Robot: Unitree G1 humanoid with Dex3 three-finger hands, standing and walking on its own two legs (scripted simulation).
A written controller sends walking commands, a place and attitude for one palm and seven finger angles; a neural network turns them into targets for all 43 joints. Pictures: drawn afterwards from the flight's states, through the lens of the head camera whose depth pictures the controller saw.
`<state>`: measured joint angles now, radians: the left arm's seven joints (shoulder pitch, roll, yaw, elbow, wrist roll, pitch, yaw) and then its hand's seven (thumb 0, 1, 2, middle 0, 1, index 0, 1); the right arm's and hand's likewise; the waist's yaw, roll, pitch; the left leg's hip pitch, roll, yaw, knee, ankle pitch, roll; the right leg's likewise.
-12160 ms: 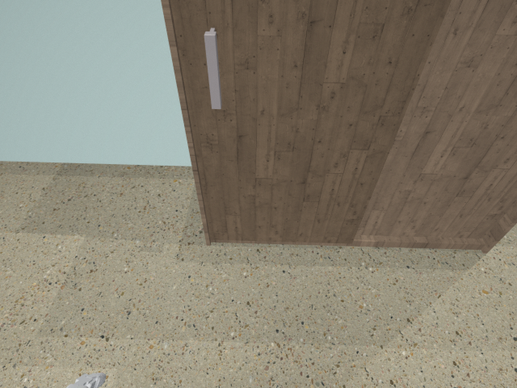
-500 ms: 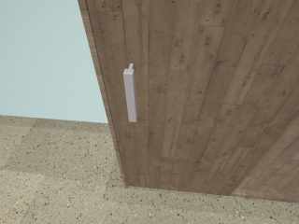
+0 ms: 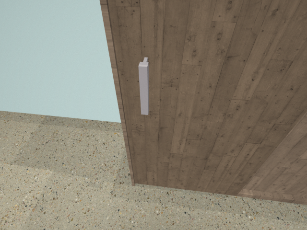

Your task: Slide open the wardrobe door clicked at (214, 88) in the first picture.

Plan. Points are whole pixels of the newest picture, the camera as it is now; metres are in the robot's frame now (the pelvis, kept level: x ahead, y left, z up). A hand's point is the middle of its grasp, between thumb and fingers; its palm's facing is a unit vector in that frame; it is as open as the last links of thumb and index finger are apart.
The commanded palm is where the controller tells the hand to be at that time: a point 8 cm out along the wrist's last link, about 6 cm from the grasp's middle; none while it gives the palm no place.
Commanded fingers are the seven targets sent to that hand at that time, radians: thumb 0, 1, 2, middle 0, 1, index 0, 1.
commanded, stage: come to a stop and stand still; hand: left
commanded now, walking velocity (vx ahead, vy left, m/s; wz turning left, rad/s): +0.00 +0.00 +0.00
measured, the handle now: (145, 87) +0.53 +0.06 +0.10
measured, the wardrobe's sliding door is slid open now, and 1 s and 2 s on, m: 0.00 0.00 0.00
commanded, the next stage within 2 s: look again from close up in 0.18 s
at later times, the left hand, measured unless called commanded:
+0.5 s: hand out of the picture -0.03 +0.15 -0.18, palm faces +0.07 -0.99 -0.14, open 7.4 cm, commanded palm none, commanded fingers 0.00 0.90 0.90 -0.20 -0.30 -0.20 -0.30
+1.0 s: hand out of the picture -0.05 +0.17 -0.20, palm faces +0.06 -0.99 -0.14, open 7.4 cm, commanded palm none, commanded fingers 0.00 0.90 0.90 -0.20 -0.30 -0.20 -0.30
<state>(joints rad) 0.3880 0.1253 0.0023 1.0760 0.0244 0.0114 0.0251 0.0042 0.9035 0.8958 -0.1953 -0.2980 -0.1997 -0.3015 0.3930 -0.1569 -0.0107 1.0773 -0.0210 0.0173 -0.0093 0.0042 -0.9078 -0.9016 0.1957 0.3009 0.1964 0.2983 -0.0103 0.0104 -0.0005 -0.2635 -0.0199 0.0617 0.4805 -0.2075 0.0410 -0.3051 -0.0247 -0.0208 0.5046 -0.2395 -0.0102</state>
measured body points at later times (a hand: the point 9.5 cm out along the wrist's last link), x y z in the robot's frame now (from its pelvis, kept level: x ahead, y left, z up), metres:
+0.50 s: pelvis -0.02 +0.00 +0.00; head -0.04 +0.00 +0.45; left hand -0.03 +0.20 -0.16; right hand -0.02 -0.21 -0.16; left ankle +0.05 +0.09 -0.73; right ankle +0.07 -0.12 -0.73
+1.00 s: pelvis -0.07 +0.01 -0.02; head -0.09 +0.03 +0.43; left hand -0.05 +0.23 -0.18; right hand -0.09 -0.21 -0.17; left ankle +0.05 +0.09 -0.74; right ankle +0.02 -0.12 -0.70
